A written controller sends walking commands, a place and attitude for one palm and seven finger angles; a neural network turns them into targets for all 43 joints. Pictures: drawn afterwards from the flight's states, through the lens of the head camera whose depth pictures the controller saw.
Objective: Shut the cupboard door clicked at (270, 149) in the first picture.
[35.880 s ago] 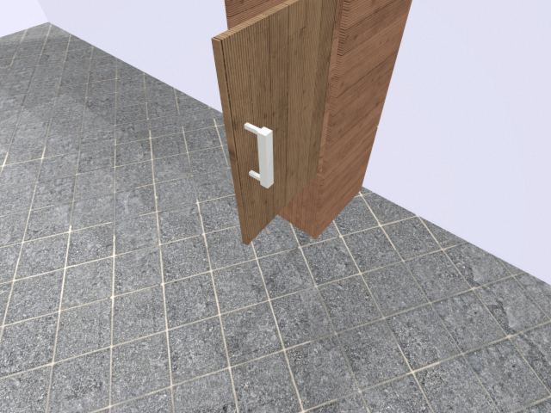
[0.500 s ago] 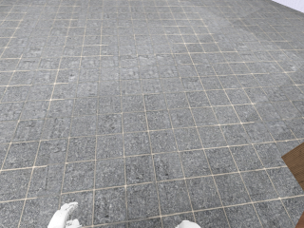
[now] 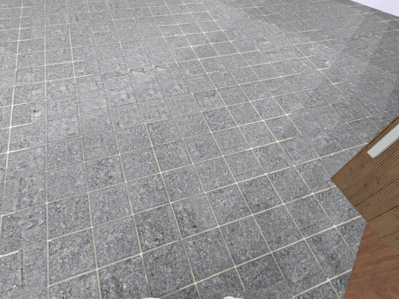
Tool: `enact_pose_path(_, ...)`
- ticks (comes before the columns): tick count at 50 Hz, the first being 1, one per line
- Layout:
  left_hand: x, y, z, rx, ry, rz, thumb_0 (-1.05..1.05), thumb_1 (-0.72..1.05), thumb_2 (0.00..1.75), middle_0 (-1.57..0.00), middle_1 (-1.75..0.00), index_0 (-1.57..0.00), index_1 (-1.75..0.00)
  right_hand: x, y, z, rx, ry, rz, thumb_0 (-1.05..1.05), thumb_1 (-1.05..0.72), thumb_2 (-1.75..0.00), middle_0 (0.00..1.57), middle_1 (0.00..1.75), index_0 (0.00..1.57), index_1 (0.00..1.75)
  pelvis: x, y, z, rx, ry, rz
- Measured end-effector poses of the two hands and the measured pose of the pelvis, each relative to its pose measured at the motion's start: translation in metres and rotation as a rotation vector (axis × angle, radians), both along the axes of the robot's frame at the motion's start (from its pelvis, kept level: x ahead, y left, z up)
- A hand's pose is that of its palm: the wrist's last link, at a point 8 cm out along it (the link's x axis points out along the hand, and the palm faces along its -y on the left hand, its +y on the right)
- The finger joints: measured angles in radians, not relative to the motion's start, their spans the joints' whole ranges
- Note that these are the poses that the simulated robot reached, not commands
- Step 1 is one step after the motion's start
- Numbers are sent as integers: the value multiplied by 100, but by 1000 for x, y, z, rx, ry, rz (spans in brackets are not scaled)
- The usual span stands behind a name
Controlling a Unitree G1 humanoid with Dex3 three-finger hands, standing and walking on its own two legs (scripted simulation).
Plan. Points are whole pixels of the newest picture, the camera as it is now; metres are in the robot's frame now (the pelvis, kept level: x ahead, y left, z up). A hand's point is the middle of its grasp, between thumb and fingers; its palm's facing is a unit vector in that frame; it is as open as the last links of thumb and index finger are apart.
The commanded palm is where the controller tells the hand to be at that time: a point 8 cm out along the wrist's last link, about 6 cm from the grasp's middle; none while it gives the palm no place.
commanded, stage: turn to face it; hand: left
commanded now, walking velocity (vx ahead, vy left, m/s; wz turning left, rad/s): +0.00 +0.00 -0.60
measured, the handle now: (395, 135) +0.56 -0.49 +0.00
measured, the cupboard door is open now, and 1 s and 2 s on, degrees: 61 61 61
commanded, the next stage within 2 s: take the last steps up to it in 1.70 s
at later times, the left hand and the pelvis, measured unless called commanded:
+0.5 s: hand (140, 280) +0.17 +0.14 -0.15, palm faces -0.29 -0.92 -0.28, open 7.4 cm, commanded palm none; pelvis +0.01 -0.03 +0.00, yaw -18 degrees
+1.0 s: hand (154, 237) +0.26 +0.13 -0.15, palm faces -0.54 -0.81 -0.22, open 7.4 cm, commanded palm none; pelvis +0.05 +0.00 +0.01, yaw -36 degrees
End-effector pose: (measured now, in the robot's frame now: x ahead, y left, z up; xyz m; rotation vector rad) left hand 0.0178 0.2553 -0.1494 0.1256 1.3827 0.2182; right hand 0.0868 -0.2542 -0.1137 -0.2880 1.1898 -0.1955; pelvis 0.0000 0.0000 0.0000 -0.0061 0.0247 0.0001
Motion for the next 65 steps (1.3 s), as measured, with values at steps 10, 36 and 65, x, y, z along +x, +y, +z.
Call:
enact_pose_path(10,86,9,25,24,-128,-176,0,91,90,-19,-30,-19,-30,-25,5,6,39,-22,-93,0,-91,-90,20,29,21,30,2,-2,11,-33,-14,-128)
enact_pose_path(36,181,-61,3,-36,-112,-505,0,90,90,-20,-30,-20,-30,-65,-35,2,-15,-48,-418,1,-91,-90,20,29,20,30,40,-8,-4,-11,17,-431)
enact_pose_path(65,273,-180,40,-5,-220,-936,0,90,90,-20,-30,-20,-30,-197,-4,-22,98,53,-851,1,-91,-90,20,29,20,30,43,-34,4,11,-1,-800)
